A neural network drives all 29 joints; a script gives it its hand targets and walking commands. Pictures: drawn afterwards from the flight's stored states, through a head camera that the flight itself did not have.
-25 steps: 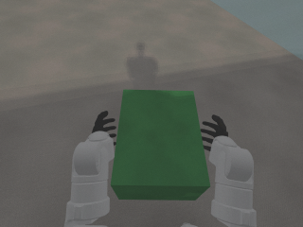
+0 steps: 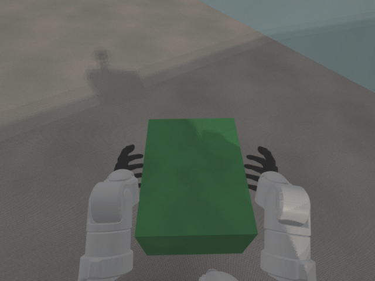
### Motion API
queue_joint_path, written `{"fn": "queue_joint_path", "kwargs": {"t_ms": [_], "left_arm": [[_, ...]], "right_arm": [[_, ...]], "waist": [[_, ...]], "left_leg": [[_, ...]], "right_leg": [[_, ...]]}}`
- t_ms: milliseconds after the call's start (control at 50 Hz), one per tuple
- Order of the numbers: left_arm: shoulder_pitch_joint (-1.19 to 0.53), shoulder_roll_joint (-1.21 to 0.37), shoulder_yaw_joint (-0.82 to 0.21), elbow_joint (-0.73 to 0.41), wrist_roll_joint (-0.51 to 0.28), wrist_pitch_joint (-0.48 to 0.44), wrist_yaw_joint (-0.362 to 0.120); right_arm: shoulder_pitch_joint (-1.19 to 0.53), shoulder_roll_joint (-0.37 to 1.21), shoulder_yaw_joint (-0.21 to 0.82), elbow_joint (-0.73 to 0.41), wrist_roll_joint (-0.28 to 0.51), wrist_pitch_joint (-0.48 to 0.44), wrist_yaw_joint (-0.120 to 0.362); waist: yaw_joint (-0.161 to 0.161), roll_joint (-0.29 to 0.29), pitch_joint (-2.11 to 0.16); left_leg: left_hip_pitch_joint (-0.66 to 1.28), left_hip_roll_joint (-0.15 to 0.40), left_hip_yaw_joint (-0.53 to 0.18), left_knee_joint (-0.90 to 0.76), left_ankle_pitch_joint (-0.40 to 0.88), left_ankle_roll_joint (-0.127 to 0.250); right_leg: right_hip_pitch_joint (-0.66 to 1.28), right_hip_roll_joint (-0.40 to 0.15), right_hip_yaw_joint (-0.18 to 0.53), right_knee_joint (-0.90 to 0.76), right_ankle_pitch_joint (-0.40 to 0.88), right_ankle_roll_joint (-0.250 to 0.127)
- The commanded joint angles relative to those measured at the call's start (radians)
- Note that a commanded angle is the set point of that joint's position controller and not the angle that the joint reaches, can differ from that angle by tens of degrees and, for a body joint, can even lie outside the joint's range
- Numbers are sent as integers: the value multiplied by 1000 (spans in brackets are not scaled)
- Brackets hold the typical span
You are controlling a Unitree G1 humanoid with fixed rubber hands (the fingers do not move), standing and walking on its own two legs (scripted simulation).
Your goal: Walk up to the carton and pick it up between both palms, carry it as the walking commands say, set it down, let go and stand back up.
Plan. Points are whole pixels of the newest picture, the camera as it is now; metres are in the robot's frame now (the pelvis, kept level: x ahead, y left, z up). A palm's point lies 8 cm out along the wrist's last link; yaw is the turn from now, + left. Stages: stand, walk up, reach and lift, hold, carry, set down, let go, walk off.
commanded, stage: carry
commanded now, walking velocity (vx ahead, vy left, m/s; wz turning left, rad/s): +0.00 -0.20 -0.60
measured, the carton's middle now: (192, 183) +0.34 +0.01 -0.01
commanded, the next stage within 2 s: none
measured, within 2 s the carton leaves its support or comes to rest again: neither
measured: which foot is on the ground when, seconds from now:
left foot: down 0.00-0.22, up 0.24-0.50, down 0.52-0.80, up 0.82-1.00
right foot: up 0.00-0.20, down 0.22-0.52, up 0.54-0.78, down 0.80-1.00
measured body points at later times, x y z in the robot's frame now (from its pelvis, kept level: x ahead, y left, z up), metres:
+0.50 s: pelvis -0.04 -0.17 -0.02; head -0.01 -0.17 +0.43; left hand +0.30 -0.12 +0.05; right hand +0.21 -0.41 +0.06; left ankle +0.00 -0.08 -0.73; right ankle +0.03 -0.26 -0.73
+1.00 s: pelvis -0.12 -0.30 -0.01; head -0.12 -0.32 +0.44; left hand +0.22 -0.33 +0.07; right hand +0.07 -0.59 +0.06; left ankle -0.06 -0.18 -0.69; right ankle -0.11 -0.42 -0.73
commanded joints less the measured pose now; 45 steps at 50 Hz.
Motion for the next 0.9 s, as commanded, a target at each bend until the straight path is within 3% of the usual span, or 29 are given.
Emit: {"fn": "queue_joint_path", "kwargs": {"t_ms": [0,60,140,160,180,200,220,240,260,320,360,420,440,480,500,520,540,560,580,600,640,700,740,780,800,820,840,860,880], "left_arm": [[-523,-1013,-704,-37,-468,10,-417],[-478,-992,-692,-7,-458,21,-410],[-461,-998,-671,37,-440,37,-413],[-461,-1002,-665,49,-441,37,-417],[-453,-1003,-657,64,-441,35,-422],[-469,-1009,-650,71,-440,31,-428],[-462,-1003,-627,109,-420,26,-434],[-435,-1015,-608,110,-405,18,-438],[-433,-1029,-592,101,-413,15,-441],[-468,-1038,-556,56,-415,-14,-444],[-488,-1042,-564,9,-415,-27,-432],[-444,-1018,-594,-31,-388,-29,-405],[-434,-1012,-608,-40,-382,-25,-399],[-424,-1009,-641,-46,-384,-18,-393],[-436,-1014,-657,-36,-392,-14,-391],[-455,-1011,-677,-49,-407,-4,-396],[-507,-1009,-700,-72,-418,0,-401],[-526,-1006,-703,-64,-429,2,-403],[-533,-1014,-702,-62,-449,4,-407],[-530,-1023,-706,-49,-461,5,-409],[-520,-1014,-708,-34,-466,5,-408],[-469,-997,-682,14,-435,15,-402],[-452,-997,-671,38,-427,23,-408],[-435,-992,-653,64,-426,25,-419],[-447,-975,-635,91,-412,25,-426],[-415,-993,-631,114,-392,18,-432],[-435,-1024,-615,98,-406,15,-437],[-443,-1027,-602,92,-410,0,-440],[-460,-1033,-579,82,-413,-12,-441]], "right_arm": [[-413,972,596,-40,414,25,424],[-378,926,576,-43,393,32,420],[-335,911,576,-10,369,44,420],[-343,919,583,-11,369,44,420],[-354,931,592,-13,368,44,420],[-355,938,600,-1,364,41,420],[-372,951,608,13,352,37,419],[-432,962,642,-6,379,38,422],[-487,975,679,-35,401,33,425],[-581,1007,725,-119,463,14,419],[-579,1008,720,-159,479,8,412],[-494,990,692,-142,481,25,410],[-459,986,681,-121,478,33,413],[-422,981,662,-89,470,43,420],[-393,982,646,-65,458,44,423],[-346,979,629,-16,435,25,424],[-332,987,616,17,414,24,426],[-356,981,616,15,412,31,427],[-366,976,611,3,412,31,429],[-408,977,610,-33,421,26,430],[-422,967,601,-50,418,24,432],[-367,923,589,-19,399,34,437],[-344,916,603,-12,394,43,436],[-356,919,618,-1,391,46,433],[-365,922,625,27,374,43,432],[-396,943,652,15,390,48,434],[-461,964,678,-7,406,45,437],[-513,991,697,-49,438,42,440],[-573,994,717,-73,458,36,439]], "waist": [[-17,209,-257],[-21,273,-253],[-37,375,-247],[-34,361,-261],[-22,282,-288],[-7,118,-291],[-14,-203,-287],[-1,-357,-298],[-3,-291,-300],[-3,-218,-329],[-5,-196,-352],[-2,-168,-391],[-4,-157,-399],[-7,-121,-404],[-26,-26,-426],[-35,357,-401],[-37,428,-279],[-39,245,-247],[-40,158,-261],[-30,174,-264],[-24,248,-269],[-49,320,-257],[-52,304,-263],[-28,121,-311],[-28,-114,-323],[-28,-297,-332],[-28,-236,-349],[-22,-258,-371],[-18,-227,-348]], "left_leg": [[337,258,-111,-151,637,47],[297,242,-19,-118,693,19],[233,266,24,-96,551,-17],[223,262,30,-50,498,-36],[182,234,50,65,401,-61],[66,192,59,217,135,-89],[-238,61,57,410,-438,-147],[-369,3,-42,568,-537,-149],[-355,7,-102,639,-503,-136],[-311,23,-105,619,-269,-131],[-249,1,-92,531,-226,-123],[-126,-59,-78,343,-222,-72],[-54,-85,-74,247,-219,-47],[184,-121,-38,-55,-149,-3],[414,-38,-106,-259,-39,18],[460,347,-515,-323,-122,138],[337,514,-561,-311,175,219],[290,430,-459,-267,372,204],[275,356,-321,-227,495,143],[299,285,-206,-202,537,83],[265,184,-41,-159,587,35],[225,185,-17,-154,504,30],[206,178,-8,-93,411,-4],[43,134,3,91,192,-65],[-123,61,3,256,-256,-116],[-228,-24,-39,358,-426,-115],[-217,-2,-102,409,-400,-105],[-231,-17,-105,414,-397,-95],[-216,-16,-112,443,-339,-94]], "right_leg": [[-121,-112,61,96,21,51],[-12,-98,-23,-63,-33,68],[154,-76,-118,-328,-14,36],[205,-66,-126,-396,6,24],[298,-67,-96,-486,41,13],[402,-115,-18,-606,141,-6],[519,-371,349,-623,408,-100],[530,-435,453,-578,604,-207],[522,-372,374,-477,739,-203],[420,-269,223,-478,434,-156],[385,-248,210,-516,298,-166],[370,-265,294,-603,209,-175],[354,-258,302,-628,227,-157],[280,-202,246,-669,248,-70],[151,-154,189,-589,171,-6],[-68,-32,37,-217,-35,39],[-213,-90,40,24,-167,23],[-165,-107,130,126,-80,21],[-117,-109,129,156,-19,27],[-105,-117,109,110,27,35],[1,-75,1,-37,9,68],[124,-56,-81,-260,-61,70],[218,-52,-100,-451,58,58],[473,-152,-13,-625,249,57],[565,-388,242,-598,635,13],[548,-495,332,-543,895,-99],[565,-446,239,-478,1000,-116],[528,-432,238,-520,802,-132],[481,-388,209,-547,610,-112]]}}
